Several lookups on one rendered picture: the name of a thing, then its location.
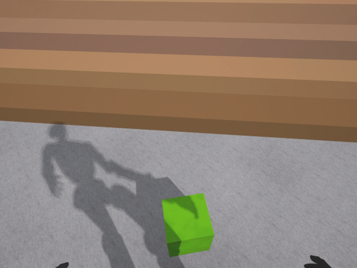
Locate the carton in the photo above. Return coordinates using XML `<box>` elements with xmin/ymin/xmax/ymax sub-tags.
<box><xmin>162</xmin><ymin>193</ymin><xmax>214</xmax><ymax>257</ymax></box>

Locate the robot right hand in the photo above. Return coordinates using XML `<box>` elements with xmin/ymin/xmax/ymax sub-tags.
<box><xmin>304</xmin><ymin>255</ymin><xmax>332</xmax><ymax>268</ymax></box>

